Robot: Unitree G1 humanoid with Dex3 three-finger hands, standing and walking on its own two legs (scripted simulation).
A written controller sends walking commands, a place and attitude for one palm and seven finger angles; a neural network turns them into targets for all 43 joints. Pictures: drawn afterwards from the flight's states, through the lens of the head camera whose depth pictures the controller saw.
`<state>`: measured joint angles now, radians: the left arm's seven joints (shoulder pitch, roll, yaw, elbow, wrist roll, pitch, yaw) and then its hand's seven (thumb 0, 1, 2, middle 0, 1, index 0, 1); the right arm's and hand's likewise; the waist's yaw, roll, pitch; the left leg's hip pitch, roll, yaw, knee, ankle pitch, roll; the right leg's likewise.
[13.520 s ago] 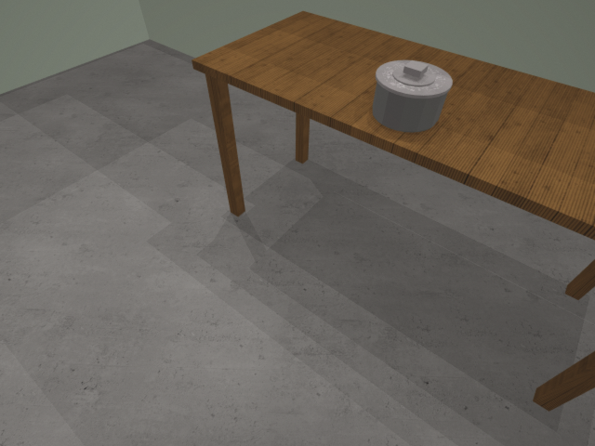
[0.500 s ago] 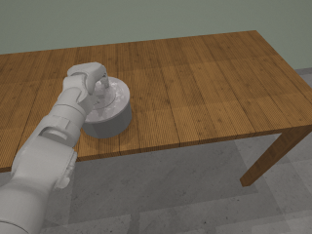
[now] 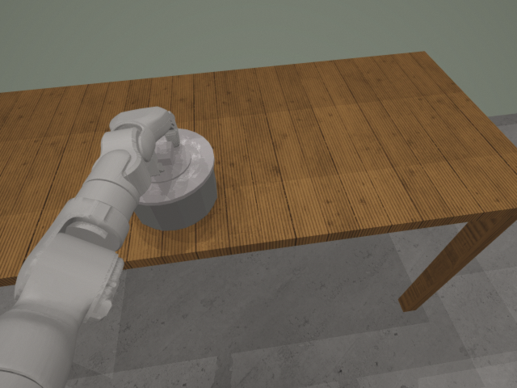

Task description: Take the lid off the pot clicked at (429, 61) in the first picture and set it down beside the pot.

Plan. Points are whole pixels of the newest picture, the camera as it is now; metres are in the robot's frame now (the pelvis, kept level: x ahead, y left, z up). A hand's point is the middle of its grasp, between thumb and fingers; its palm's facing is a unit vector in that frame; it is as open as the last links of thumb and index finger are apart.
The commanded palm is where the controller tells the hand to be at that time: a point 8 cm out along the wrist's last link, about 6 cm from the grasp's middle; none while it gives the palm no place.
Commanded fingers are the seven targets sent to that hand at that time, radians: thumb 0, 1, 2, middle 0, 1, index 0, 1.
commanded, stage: close the fingers and squeeze the knob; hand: left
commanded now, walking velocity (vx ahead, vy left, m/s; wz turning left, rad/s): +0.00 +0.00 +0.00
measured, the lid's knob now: (159, 154) +0.50 +0.16 +0.08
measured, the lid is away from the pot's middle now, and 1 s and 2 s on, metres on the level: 0.00 0.02 0.02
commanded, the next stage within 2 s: lift the lid straight up in 0.12 s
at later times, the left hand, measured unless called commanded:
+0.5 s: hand (152, 155) +0.46 +0.16 +0.11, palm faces -0.33 -0.07 -0.94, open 8.3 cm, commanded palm +0.46 +0.16 +0.19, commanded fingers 0.00 0.63 1.04 -0.93 -1.14 -0.70 -1.01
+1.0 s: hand (152, 131) +0.47 +0.15 +0.15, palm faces -0.30 -0.08 -0.95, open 8.2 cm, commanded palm +0.47 +0.15 +0.23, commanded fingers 0.00 0.63 1.04 -0.93 -1.14 -0.70 -1.01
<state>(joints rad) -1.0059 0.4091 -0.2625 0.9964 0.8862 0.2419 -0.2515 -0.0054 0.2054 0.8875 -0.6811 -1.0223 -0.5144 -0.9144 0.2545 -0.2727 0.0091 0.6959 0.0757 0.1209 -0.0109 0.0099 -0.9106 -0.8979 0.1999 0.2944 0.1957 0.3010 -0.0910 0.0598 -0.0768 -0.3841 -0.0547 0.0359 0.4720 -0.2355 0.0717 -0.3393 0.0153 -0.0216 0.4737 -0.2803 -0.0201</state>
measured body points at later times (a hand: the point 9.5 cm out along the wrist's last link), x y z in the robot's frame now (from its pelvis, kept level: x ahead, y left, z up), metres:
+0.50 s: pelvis +0.00 +0.01 +0.00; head +0.03 -0.02 +0.45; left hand +0.48 +0.16 +0.16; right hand +0.07 -0.25 -0.14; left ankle -0.01 +0.08 -0.74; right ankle -0.03 -0.11 -0.74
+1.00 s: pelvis +0.00 +0.00 +0.00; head +0.03 -0.03 +0.45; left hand +0.48 +0.15 +0.21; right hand +0.08 -0.26 -0.13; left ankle -0.01 +0.08 -0.74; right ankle -0.03 -0.11 -0.74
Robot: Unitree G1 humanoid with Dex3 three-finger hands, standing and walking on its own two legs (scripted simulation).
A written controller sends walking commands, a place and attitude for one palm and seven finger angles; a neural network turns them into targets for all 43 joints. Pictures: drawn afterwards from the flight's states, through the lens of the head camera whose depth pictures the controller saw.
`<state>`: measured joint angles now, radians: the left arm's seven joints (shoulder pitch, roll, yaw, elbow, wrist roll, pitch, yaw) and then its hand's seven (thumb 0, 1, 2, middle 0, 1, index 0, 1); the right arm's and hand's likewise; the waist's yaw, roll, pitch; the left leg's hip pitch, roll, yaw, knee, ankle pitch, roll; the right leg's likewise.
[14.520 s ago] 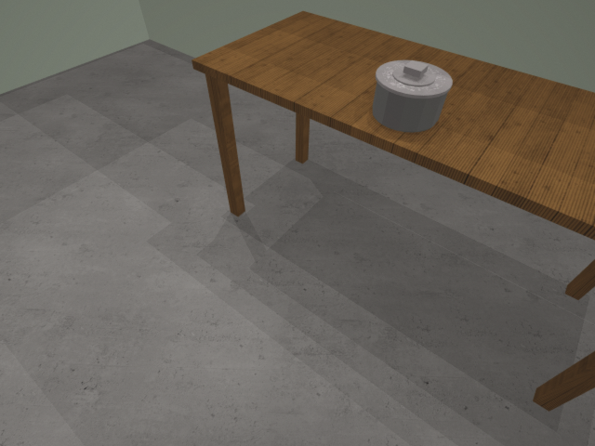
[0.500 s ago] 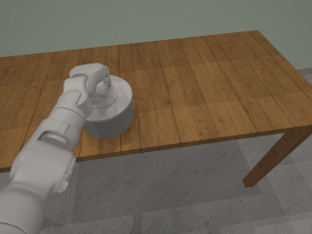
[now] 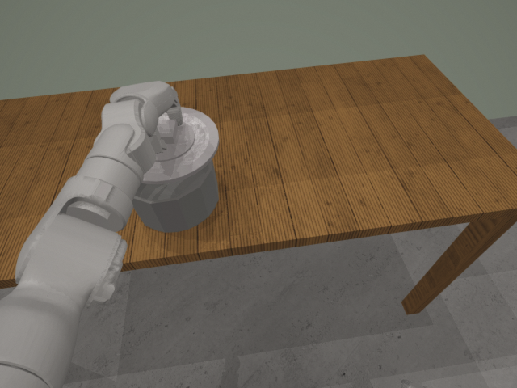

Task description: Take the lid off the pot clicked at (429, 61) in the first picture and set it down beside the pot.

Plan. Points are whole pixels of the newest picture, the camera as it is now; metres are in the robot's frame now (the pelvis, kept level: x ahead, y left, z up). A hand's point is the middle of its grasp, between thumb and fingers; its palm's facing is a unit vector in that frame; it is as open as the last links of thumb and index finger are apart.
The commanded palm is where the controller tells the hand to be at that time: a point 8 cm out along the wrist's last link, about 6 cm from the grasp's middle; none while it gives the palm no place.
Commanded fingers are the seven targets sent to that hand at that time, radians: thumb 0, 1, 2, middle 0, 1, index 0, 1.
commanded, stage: lift the lid straight up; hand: left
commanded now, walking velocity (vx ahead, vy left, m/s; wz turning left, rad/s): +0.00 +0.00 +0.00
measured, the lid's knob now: (162, 131) +0.51 +0.14 +0.13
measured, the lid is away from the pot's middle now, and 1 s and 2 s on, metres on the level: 0.02 0.02 0.09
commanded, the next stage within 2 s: move the lid sideways beside the pot in 1.22 s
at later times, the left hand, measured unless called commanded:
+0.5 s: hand (140, 114) +0.48 +0.16 +0.19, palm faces -0.29 -0.08 -0.95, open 8.2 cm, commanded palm +0.47 +0.16 +0.27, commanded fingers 0.00 0.63 1.04 -0.93 -1.14 -0.70 -1.01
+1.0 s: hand (123, 90) +0.48 +0.17 +0.23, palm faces -0.26 -0.08 -0.96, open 8.2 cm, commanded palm +0.47 +0.16 +0.31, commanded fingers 0.00 0.63 1.04 -0.93 -1.14 -0.70 -1.01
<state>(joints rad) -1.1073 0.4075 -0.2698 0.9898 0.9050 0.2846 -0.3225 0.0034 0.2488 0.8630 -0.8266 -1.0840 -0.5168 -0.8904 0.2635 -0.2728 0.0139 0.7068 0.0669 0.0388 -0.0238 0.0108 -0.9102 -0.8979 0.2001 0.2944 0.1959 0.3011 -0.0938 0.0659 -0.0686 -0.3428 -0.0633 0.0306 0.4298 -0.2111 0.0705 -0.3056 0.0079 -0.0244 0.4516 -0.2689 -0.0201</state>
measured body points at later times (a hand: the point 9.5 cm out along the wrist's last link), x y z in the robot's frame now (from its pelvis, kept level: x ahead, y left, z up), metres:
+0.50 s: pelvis +0.00 +0.00 +0.00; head +0.03 -0.02 +0.45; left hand +0.49 +0.16 +0.24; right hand +0.09 -0.26 -0.13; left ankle +0.00 +0.08 -0.74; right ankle -0.03 -0.11 -0.74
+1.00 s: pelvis -0.01 +0.02 +0.00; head +0.02 -0.01 +0.45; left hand +0.49 +0.17 +0.28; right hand +0.08 -0.24 -0.13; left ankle +0.00 +0.08 -0.74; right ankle -0.03 -0.11 -0.74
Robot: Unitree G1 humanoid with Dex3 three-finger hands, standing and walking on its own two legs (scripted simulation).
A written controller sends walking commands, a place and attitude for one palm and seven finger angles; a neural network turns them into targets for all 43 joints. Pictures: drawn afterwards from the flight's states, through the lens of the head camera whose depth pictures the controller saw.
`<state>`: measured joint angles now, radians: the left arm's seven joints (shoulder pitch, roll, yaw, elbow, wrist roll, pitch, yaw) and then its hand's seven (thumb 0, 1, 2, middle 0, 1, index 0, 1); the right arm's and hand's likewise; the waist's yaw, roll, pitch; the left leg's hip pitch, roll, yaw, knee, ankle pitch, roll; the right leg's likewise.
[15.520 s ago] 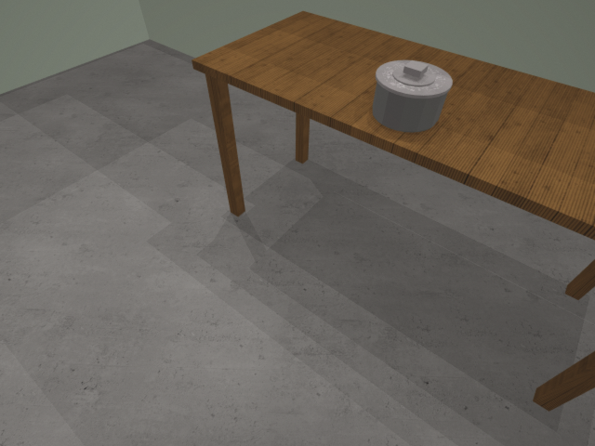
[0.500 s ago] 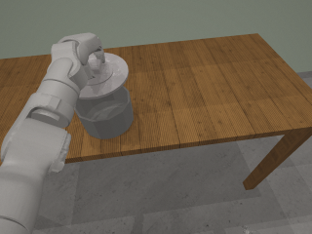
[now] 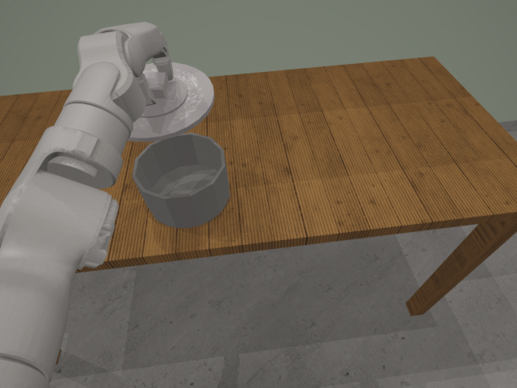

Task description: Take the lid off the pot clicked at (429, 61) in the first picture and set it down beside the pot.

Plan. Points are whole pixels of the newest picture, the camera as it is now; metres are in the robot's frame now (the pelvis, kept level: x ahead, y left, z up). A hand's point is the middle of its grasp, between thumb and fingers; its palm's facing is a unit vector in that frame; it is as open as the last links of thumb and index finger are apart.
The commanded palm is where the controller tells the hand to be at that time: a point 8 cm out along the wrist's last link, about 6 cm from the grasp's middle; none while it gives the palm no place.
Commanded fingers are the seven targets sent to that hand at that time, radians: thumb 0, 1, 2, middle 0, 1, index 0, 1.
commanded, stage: lift the lid straight up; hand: left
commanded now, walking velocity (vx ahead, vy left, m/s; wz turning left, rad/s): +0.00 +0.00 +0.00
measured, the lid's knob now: (151, 85) +0.52 +0.15 +0.21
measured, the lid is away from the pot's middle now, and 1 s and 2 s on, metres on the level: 0.02 0.09 0.20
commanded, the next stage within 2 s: move the lid sideways beside the pot in 0.22 s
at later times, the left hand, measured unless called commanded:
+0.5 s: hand (141, 80) +0.49 +0.15 +0.24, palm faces -0.23 -0.08 -0.97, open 8.2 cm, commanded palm +0.48 +0.16 +0.31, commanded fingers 0.00 0.63 1.04 -0.93 -1.14 -0.70 -1.01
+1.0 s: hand (88, 92) +0.48 +0.22 +0.23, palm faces -0.26 -0.08 -0.96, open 8.2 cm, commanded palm +0.48 +0.22 +0.31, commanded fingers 0.00 0.63 1.04 -0.93 -1.14 -0.70 -1.01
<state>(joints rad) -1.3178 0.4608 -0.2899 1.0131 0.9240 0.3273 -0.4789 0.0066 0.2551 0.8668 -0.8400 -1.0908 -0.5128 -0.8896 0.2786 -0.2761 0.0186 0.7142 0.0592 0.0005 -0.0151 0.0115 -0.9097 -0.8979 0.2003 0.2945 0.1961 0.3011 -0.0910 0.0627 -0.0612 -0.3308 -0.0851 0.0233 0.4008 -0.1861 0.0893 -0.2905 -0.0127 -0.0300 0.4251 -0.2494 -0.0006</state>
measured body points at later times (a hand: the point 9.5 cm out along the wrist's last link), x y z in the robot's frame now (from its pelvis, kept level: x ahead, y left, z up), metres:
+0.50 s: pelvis +0.00 +0.00 +0.00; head +0.02 -0.02 +0.45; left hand +0.50 +0.15 +0.29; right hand +0.08 -0.26 -0.13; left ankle +0.00 +0.06 -0.74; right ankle -0.03 -0.12 -0.74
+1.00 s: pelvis +0.00 +0.00 +0.00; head +0.04 -0.01 +0.45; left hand +0.49 +0.22 +0.28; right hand +0.09 -0.27 -0.12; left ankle +0.00 +0.06 -0.74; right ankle -0.03 -0.12 -0.74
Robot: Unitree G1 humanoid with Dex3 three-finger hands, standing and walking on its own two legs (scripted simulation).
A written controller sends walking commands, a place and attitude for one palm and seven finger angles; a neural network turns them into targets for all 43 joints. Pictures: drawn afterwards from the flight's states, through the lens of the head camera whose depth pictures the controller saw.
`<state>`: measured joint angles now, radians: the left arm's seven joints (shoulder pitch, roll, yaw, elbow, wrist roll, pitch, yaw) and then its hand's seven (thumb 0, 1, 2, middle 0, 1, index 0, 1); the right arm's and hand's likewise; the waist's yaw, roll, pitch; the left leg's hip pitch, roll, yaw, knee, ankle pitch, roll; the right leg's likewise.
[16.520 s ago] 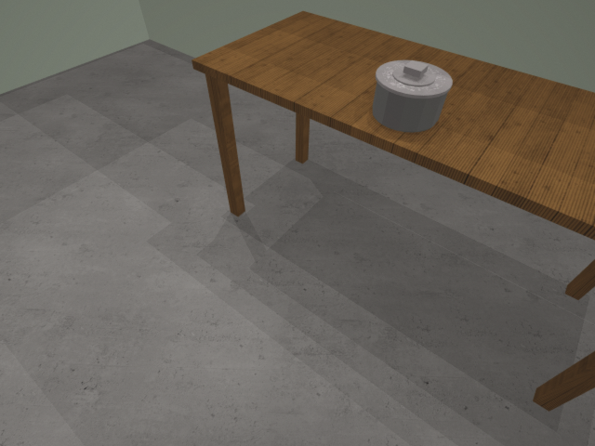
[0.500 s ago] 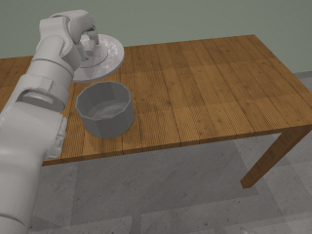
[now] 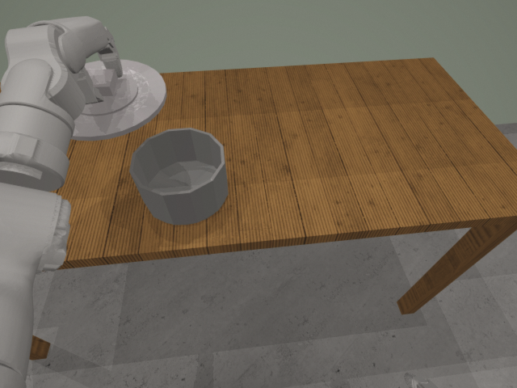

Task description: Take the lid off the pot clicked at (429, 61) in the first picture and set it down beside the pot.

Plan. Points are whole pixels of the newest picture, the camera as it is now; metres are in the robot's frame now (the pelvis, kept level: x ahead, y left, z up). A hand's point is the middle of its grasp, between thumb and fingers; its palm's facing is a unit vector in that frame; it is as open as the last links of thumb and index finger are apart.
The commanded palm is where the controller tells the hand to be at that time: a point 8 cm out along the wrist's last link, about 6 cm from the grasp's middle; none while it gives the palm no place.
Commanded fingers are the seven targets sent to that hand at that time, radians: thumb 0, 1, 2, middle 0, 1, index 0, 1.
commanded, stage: move the lid sideways beside the pot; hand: left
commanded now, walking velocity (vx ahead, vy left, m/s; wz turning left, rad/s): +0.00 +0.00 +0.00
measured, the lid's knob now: (98, 82) +0.51 +0.23 +0.21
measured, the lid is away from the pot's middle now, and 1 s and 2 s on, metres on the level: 0.09 0.20 0.22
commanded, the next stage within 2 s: lower the lid onto the table in 1.38 s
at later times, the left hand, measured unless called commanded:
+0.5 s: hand (42, 88) +0.46 +0.28 +0.23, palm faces -0.27 -0.08 -0.96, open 8.2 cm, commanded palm +0.46 +0.27 +0.30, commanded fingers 0.00 0.63 1.04 -0.93 -1.14 -0.70 -1.01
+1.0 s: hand out of the picture +0.46 +0.33 +0.23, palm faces -0.27 -0.09 -0.96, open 8.2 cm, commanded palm +0.46 +0.33 +0.30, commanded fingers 0.00 0.63 1.04 -0.93 -1.14 -0.70 -1.01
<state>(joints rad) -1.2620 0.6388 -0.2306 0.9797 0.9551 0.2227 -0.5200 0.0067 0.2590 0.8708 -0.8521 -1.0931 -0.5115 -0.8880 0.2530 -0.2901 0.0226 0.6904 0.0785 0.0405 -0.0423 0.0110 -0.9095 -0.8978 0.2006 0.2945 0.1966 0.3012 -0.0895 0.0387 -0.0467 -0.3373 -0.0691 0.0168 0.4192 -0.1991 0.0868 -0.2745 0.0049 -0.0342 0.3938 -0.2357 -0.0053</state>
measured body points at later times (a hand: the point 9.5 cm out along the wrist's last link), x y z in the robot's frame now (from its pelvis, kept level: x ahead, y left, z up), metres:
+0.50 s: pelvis -0.01 +0.01 +0.00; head +0.03 +0.01 +0.45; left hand +0.47 +0.28 +0.29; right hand +0.07 -0.25 -0.12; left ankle +0.00 +0.06 -0.74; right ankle -0.03 -0.12 -0.74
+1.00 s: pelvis -0.01 +0.01 +0.00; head +0.05 +0.01 +0.45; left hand +0.47 +0.33 +0.28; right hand +0.05 -0.26 -0.12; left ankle +0.00 +0.06 -0.74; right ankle -0.03 -0.12 -0.74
